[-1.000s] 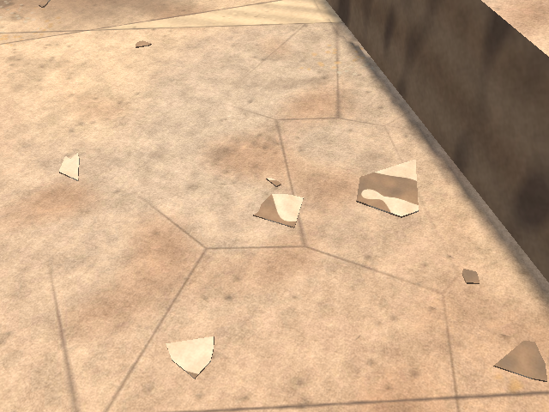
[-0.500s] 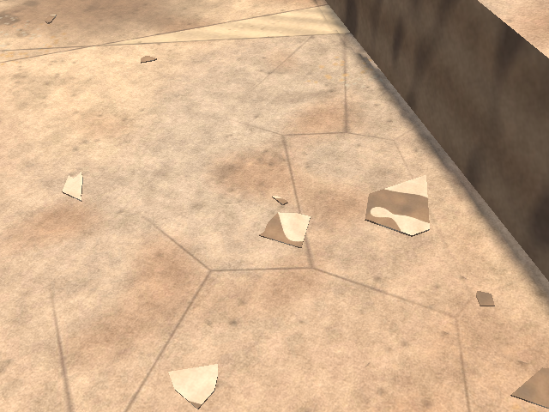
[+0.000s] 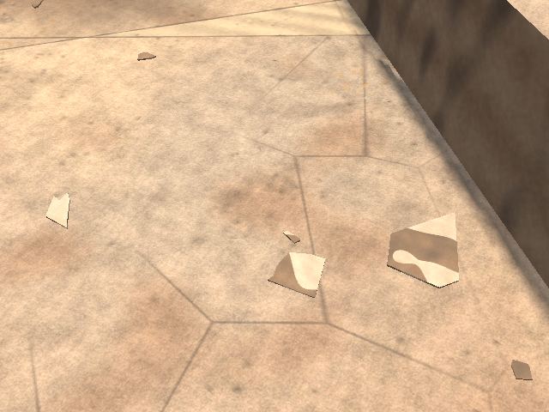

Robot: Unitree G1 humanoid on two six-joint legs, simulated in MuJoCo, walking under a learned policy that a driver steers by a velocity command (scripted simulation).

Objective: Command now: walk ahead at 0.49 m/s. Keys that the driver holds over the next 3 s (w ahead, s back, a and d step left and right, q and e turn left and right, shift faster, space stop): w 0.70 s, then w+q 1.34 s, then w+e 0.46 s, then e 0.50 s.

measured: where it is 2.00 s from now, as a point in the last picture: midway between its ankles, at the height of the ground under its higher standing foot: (247, 207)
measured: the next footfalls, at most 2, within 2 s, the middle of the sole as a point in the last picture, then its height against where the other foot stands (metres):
right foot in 0.46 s outside the picture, level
left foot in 1.00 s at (258, 308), level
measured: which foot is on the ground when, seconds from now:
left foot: down 0.00-0.48, up 0.50-0.98, down 1.00-1.00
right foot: up 0.00-0.44, down 0.46-1.00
